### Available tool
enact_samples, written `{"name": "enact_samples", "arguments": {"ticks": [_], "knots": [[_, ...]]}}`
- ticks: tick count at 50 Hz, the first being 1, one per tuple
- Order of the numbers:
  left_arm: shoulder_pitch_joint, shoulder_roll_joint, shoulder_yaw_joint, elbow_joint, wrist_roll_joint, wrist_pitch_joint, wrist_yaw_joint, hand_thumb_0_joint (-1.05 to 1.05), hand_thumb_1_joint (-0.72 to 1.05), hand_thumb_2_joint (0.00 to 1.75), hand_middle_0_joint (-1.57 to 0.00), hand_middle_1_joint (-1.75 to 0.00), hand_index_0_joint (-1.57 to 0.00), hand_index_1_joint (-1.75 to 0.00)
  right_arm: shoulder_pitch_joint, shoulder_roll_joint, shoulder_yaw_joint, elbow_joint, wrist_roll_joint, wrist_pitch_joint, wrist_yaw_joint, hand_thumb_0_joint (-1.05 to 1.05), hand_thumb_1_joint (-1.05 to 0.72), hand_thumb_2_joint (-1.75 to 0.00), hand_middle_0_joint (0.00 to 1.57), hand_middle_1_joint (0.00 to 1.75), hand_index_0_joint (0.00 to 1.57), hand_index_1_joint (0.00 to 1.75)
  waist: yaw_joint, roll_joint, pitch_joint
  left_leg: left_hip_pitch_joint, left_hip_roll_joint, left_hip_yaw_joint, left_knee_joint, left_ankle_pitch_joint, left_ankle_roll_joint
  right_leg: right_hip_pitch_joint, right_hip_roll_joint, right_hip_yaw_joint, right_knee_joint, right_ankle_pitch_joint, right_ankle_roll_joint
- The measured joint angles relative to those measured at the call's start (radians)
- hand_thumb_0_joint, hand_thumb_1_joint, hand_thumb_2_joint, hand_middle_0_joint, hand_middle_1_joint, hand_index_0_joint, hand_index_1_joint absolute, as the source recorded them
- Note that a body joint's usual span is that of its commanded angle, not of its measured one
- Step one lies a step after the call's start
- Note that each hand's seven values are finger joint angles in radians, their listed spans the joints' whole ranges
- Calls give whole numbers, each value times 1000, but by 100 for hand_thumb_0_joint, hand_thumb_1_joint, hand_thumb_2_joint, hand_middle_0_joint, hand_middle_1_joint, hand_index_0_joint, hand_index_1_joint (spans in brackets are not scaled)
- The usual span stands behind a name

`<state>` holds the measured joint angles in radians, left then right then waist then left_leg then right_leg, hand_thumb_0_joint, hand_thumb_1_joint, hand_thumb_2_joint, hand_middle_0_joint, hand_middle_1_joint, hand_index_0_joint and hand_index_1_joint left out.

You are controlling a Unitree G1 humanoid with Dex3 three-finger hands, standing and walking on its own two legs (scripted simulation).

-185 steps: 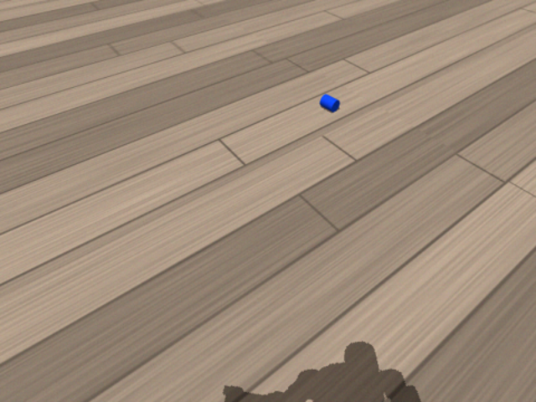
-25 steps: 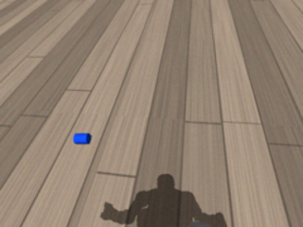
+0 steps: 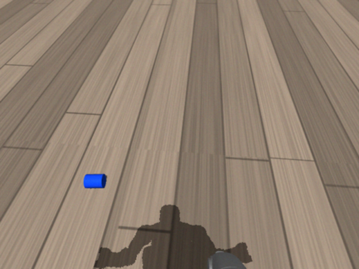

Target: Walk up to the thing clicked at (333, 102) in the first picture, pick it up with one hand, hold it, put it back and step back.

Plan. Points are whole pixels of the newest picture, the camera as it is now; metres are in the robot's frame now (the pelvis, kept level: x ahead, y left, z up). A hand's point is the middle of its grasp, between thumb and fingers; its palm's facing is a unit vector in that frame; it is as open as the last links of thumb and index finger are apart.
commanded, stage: walk up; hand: left
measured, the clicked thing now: (95, 181) +0.73 +0.49 -0.71
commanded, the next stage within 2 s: none
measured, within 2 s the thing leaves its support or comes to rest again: neither
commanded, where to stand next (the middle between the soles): +0.28 +0.22 m, yaw -3 degrees
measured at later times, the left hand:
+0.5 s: hand out of the picture +0.14 +0.50 -0.13, palm faces -0.03 -0.81 -0.59, open 7.4 cm
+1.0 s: hand out of the picture +0.30 +0.52 -0.13, palm faces -0.07 -0.91 -0.41, open 7.4 cm
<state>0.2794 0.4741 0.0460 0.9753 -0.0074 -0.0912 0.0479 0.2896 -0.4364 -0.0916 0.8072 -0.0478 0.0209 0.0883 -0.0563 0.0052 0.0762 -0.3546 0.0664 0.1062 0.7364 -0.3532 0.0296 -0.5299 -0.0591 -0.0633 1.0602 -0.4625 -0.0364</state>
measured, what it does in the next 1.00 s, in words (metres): steps to the left: right foot, then left foot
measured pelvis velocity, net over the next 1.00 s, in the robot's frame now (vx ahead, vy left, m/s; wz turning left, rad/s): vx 0.20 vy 0.26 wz -0.03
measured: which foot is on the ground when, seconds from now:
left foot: down 0.00-0.12, up 0.14-0.46, down 0.48-0.86, up 0.88-1.00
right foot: up 0.00-0.10, down 0.12-0.50, up 0.52-0.82, down 0.84-1.00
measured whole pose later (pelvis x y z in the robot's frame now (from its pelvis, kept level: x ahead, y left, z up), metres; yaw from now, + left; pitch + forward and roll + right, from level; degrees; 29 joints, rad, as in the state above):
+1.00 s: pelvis +0.20 +0.26 +0.00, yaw -1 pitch -3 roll +0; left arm 0.21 0.38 0.02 0.87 0.02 -0.07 0.00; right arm 0.27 -0.40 -0.03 0.87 0.00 0.00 0.02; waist 0.00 0.04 0.12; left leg -0.44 0.03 0.03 0.99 -0.52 0.03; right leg -0.39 -0.03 -0.05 0.72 -0.28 -0.05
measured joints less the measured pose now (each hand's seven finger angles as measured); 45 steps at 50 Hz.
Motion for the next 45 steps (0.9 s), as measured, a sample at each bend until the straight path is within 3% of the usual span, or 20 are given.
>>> {"name": "enact_samples", "arguments": {"ticks": [3, 7, 9, 11, 15, 22, 24, 26, 28, 31, 35, 40, 42, 45], "knots": [[-7, -29, -6, -20, 0, -9, -8, 1, 90, 90, -20, -30, -20, -30, 31, -2, 7, -4, -7, 6, -1, 0, -91, -90, 20, 30, 20, 30, -13, 19, 15, 43, -22, 18, -33, -10, 17, 19, 17, -46, -152, 29, 3], [13, -47, -1, -66, 12, -33, -4, 1, 90, 90, -21, -30, -21, -30, 61, -7, 13, -9, -1, 33, -1, 1, -91, -90, 20, 30, 20, 30, -1, 53, 15, 34, -38, 17, 81, -101, 25, 100, 46, -51, -357, 219, -13], [14, -55, -2, -81, 18, -29, 9, 1, 90, 90, -21, -30, -21, -30, 53, -3, 14, 2, -2, 53, -8, 1, -91, -90, 20, 30, 20, 30, 15, 85, 21, -28, -62, -66, 263, -154, 9, 103, 48, -56, -317, 189, -15], [15, -62, -5, -86, 15, -21, 16, 1, 90, 90, -21, -30, -21, -30, 39, -1, 13, 14, -3, 63, -11, 1, -91, -90, 20, 30, 20, 30, 28, 111, 19, -90, -64, -115, 390, -145, -9, 127, 42, -57, -321, 170, -12], [32, -61, 1, -96, 20, -20, 15, 1, 90, 90, -21, -30, -21, -30, 2, -12, 7, 11, -3, 53, -3, 1, -91, -90, 20, 30, 20, 30, 45, 135, 18, -184, -13, -165, 432, -76, -33, 168, 9, -43, -350, 163, 19], [67, -11, 19, -93, 39, -13, 5, 1, 90, 90, -21, -30, -21, -30, -55, -48, -21, -12, -2, 54, 24, 1, -91, -90, 20, 30, 20, 30, 70, 110, 2, -177, 81, -152, 207, -61, -38, 167, -75, 16, -301, 97, 35], [72, 9, 25, -84, 43, -2, 4, 1, 90, 90, -21, -30, -21, -30, -54, -62, -31, -22, 0, 44, 26, 0, -91, -90, 20, 30, 20, 30, 71, 93, -11, -123, 75, -122, 120, -51, -37, 152, -107, 41, -254, 57, 30], [66, 33, 34, -62, 42, 19, 12, 1, 90, 90, -21, -30, -21, -30, -50, -57, -38, -30, -6, 22, 15, 0, -91, -90, 20, 30, 20, 30, 67, 42, -7, -111, 33, -77, 156, -34, -64, 112, -138, 109, -127, -15, -4], [45, 32, 32, -23, 30, 40, 25, 1, 90, 90, -21, -30, -21, -30, -34, -48, -30, -30, 1, 9, 5, 0, -91, -90, 20, 29, 20, 30, 48, 39, -14, -109, 26, -68, 188, -69, -55, 52, -78, 133, 50, -66, -16], [17, 27, 24, -2, 9, 28, 18, 1, 90, 90, -20, -30, -20, -30, -6, -16, -6, -16, 6, 6, -10, 0, -91, -90, 20, 29, 20, 30, 26, 15, -13, -58, 5, -46, 129, -65, -25, -20, -30, 74, 157, -14, -14], [-3, -6, 12, -19, 9, 3, -12, 1, 91, 90, -20, -30, -20, -30, 44, -1, 18, -1, 10, -5, -17, 0, -91, -90, 20, 30, 20, 30, 6, 11, 4, 18, -25, -23, 37, -50, 5, -31, -6, -16, 7, 1, 1], [-37, -54, 2, -61, 18, 2, -28, 1, 90, 90, -20, -30, -20, -30, 78, 6, 45, 30, 30, -12, -42, 0, -91, -90, 20, 30, 20, 30, 3, 30, 31, 63, -45, -12, 13, -72, 11, 38, 40, -35, -244, 132, -12], [-54, -62, 1, -78, 21, 2, -27, 1, 90, 90, -21, -30, -20, -30, 79, 17, 57, 43, 46, -13, -54, 1, -91, -90, 20, 30, 20, 30, 17, 28, 38, 56, -49, -8, 58, -103, 8, 94, 55, -21, -351, 229, -27], [-75, -79, -5, -101, 17, 4, -34, 1, 90, 90, -21, -30, -20, -30, 39, 35, 68, 57, 51, -5, -66, 1, -91, -90, 20, 30, 20, 30, 35, 35, 62, -13, -61, -53, 249, -187, 4, 101, 56, -13, -310, 188, -26]]}}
